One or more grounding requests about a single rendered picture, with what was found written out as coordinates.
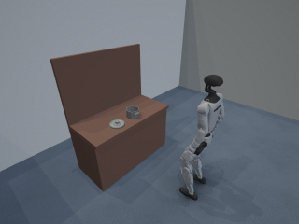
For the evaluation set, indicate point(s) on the robot right forearm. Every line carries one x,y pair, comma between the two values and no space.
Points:
217,123

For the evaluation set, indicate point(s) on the right robot upper arm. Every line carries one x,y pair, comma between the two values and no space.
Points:
221,113

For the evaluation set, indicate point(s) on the left robot foot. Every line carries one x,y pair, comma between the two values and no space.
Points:
186,193

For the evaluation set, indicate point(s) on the robot left forearm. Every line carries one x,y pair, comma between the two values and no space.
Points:
199,138

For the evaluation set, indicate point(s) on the pot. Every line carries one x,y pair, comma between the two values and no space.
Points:
132,112

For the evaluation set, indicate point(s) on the robot left hand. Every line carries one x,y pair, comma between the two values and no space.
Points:
186,156

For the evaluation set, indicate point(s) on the robot left shin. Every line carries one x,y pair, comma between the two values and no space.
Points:
188,179

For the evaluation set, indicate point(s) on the left robot upper arm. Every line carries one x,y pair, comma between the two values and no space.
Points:
202,111

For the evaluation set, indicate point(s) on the table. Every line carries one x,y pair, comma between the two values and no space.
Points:
95,88

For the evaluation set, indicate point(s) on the lid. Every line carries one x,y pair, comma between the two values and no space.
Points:
114,125

